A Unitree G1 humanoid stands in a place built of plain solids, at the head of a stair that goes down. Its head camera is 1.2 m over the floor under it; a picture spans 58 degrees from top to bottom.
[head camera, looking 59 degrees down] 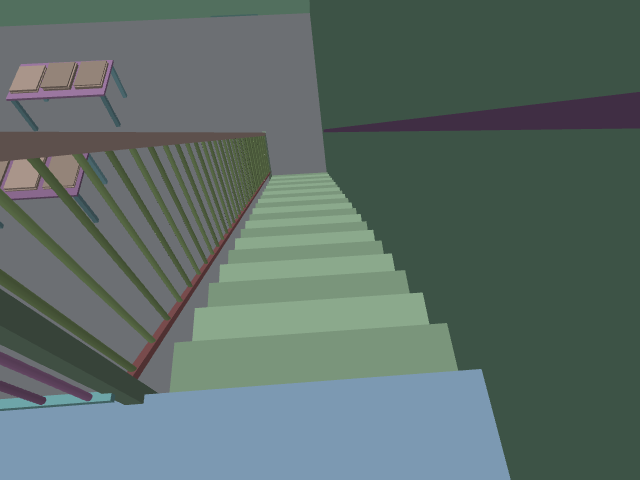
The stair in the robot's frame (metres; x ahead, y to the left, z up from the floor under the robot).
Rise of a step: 0.20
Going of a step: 0.20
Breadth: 0.91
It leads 4 degrees to the left of straight ahead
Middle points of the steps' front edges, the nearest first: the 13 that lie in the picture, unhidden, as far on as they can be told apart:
0.28 0.01 0.00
0.48 0.03 -0.19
0.68 0.04 -0.40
0.89 0.06 -0.60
1.09 0.07 -0.81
1.30 0.09 -1.02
1.50 0.10 -1.22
1.71 0.12 -1.43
1.91 0.13 -1.63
2.12 0.15 -1.84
2.32 0.16 -2.04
2.52 0.18 -2.25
2.73 0.19 -2.45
